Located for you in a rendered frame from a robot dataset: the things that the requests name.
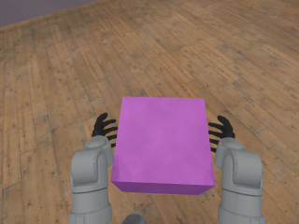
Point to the right robot forearm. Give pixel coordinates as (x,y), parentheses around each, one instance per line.
(241,182)

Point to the carton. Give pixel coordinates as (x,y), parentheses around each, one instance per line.
(163,146)

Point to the left robot forearm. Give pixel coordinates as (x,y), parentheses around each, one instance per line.
(89,181)

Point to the right robot hand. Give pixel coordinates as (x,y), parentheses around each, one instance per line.
(226,128)

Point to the left robot thigh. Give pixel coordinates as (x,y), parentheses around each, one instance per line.
(134,219)

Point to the robot left shin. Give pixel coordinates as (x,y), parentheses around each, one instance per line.
(136,213)

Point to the left robot hand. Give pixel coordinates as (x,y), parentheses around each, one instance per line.
(98,128)

